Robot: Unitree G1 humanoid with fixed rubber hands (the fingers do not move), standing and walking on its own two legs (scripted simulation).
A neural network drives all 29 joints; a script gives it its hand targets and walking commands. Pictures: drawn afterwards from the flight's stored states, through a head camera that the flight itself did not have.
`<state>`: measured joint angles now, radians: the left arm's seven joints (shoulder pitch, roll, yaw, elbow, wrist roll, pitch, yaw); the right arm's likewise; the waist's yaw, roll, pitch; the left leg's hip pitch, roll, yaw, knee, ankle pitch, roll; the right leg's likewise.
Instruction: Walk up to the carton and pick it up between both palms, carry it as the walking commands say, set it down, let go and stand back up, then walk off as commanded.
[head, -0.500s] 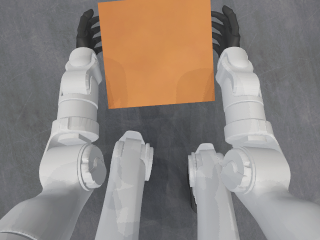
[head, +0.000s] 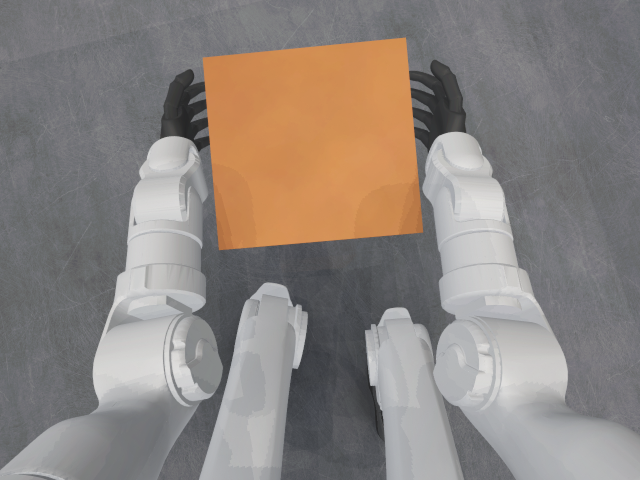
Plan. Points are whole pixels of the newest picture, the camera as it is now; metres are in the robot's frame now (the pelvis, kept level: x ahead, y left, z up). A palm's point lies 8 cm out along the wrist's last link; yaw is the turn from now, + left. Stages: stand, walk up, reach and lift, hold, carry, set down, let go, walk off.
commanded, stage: reach and lift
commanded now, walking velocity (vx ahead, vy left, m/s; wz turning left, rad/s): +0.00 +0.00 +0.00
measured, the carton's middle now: (315, 167) +0.48 +0.08 -0.16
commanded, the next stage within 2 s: none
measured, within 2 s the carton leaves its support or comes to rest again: neither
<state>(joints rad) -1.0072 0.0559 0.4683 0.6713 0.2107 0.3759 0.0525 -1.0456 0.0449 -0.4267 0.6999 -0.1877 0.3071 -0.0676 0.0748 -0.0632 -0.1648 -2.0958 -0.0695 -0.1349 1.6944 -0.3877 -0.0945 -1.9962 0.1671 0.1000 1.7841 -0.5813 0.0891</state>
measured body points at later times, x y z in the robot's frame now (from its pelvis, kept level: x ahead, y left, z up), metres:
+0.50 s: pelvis +0.02 +0.00 +0.06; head +0.24 +0.04 +0.44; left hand +0.46 +0.23 -0.02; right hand +0.50 -0.07 +0.00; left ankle +0.14 +0.15 -0.46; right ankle +0.09 -0.13 -0.46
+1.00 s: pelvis +0.04 +0.00 +0.12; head +0.22 +0.03 +0.53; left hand +0.44 +0.22 +0.06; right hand +0.49 -0.08 +0.07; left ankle +0.14 +0.15 -0.46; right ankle +0.09 -0.13 -0.46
